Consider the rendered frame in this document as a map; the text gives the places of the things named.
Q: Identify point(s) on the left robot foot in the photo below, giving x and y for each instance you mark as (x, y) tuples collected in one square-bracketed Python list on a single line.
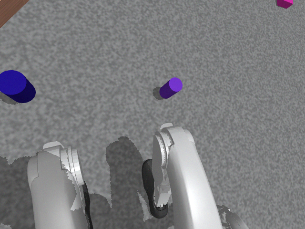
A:
[(87, 207)]

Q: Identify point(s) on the right robot hand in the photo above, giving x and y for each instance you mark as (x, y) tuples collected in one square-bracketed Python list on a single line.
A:
[(232, 219)]

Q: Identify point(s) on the right robot foot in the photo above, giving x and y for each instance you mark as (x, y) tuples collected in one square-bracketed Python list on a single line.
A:
[(148, 183)]

